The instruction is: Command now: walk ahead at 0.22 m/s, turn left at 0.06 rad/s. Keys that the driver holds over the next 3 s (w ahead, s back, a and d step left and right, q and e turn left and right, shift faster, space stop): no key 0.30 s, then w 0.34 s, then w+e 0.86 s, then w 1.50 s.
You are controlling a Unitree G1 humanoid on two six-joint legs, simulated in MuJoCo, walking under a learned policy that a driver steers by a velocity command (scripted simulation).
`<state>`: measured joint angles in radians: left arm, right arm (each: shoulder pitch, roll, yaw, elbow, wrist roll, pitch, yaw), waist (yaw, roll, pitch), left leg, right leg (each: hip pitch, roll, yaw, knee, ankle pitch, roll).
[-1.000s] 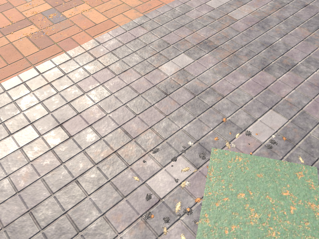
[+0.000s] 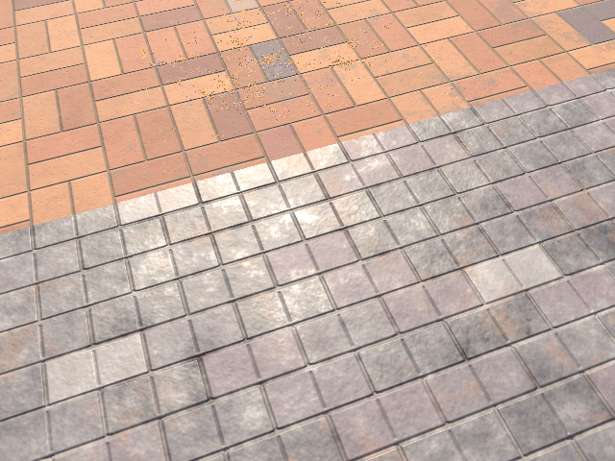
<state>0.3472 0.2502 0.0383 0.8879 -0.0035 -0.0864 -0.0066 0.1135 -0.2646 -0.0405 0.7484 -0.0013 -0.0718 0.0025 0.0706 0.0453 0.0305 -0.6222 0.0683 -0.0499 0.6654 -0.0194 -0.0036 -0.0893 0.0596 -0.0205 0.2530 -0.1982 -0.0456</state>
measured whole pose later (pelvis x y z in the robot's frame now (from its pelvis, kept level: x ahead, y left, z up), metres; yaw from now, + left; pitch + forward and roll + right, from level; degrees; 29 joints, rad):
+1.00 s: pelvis +0.31 +0.07 +0.00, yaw -9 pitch +1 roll +1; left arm 0.27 0.28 0.09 0.89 -0.03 -0.06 0.02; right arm 0.27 -0.23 -0.06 0.94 -0.01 -0.10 0.01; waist -0.02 -0.05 -0.01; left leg -0.10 -0.02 0.13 0.30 -0.22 0.04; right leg -0.62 -0.10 0.06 1.10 -0.21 -0.04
